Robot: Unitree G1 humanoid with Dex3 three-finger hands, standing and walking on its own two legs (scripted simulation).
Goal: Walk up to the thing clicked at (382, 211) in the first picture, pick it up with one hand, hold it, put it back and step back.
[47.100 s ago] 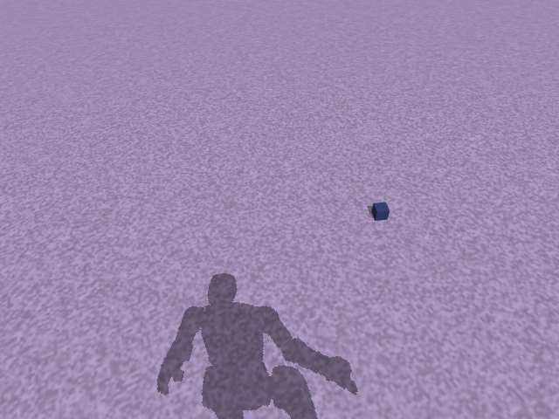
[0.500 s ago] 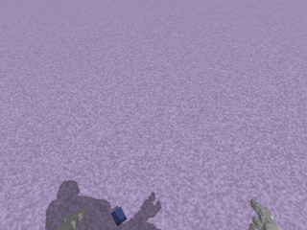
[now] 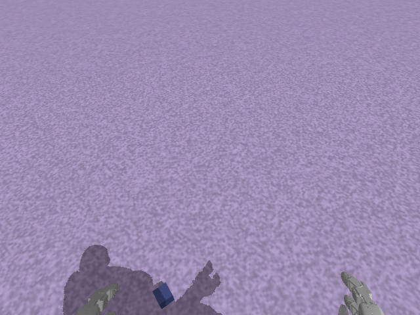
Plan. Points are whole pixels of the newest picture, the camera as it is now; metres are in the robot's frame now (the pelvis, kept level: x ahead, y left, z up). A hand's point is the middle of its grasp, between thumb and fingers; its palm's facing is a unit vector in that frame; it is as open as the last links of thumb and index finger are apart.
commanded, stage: home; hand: left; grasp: from above
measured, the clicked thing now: (163, 295) +0.41 +0.24 -0.68
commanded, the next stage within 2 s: stand in 0.64 s
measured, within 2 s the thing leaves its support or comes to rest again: neither
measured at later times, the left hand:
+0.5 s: hand out of the picture +0.16 +0.18 -0.04, palm faces +0.04 -0.98 -0.21, open 7.4 cm
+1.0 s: hand out of the picture +0.12 +0.23 -0.10, palm faces +0.02 -0.94 -0.33, open 7.4 cm
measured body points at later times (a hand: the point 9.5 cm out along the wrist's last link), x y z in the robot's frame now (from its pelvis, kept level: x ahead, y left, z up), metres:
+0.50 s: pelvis +0.00 +0.00 +0.00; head +0.02 +0.00 +0.45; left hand +0.16 +0.23 -0.03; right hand +0.16 -0.25 -0.06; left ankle +0.01 +0.13 -0.68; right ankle +0.01 -0.13 -0.68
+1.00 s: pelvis -0.01 +0.00 +0.03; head +0.02 +0.01 +0.48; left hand +0.12 +0.28 -0.08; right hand +0.11 -0.27 -0.09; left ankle +0.01 +0.13 -0.68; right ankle +0.01 -0.13 -0.68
